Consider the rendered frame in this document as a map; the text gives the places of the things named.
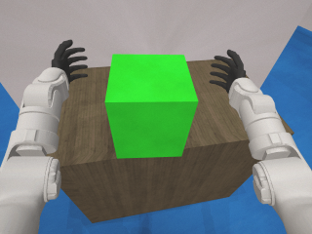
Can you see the right robot upper arm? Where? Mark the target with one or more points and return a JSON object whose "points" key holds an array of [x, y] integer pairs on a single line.
{"points": [[286, 185]]}

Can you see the robot right forearm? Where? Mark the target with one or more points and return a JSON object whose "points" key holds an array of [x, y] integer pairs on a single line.
{"points": [[267, 135]]}

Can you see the left robot upper arm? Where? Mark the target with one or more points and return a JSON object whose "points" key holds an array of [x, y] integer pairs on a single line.
{"points": [[27, 183]]}

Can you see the robot right hand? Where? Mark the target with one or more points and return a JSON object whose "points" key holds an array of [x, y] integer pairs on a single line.
{"points": [[234, 71]]}

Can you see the robot left forearm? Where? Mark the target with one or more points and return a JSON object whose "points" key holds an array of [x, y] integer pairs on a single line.
{"points": [[36, 133]]}

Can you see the pedestal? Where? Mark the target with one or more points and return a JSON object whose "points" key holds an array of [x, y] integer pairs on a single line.
{"points": [[215, 162]]}

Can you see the robot left hand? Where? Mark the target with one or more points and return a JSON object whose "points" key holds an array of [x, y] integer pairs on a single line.
{"points": [[62, 61]]}

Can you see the carton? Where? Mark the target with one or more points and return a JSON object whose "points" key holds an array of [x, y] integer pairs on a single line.
{"points": [[150, 103]]}

